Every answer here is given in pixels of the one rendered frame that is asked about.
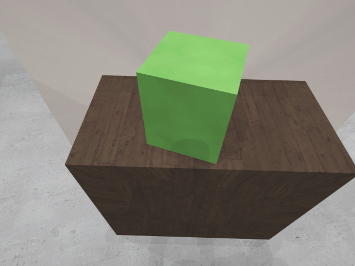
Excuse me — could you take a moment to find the pedestal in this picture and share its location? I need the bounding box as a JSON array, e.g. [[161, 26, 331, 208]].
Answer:
[[65, 75, 355, 239]]

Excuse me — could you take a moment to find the carton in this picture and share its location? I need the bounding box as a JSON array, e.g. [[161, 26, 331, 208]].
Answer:
[[136, 31, 249, 164]]

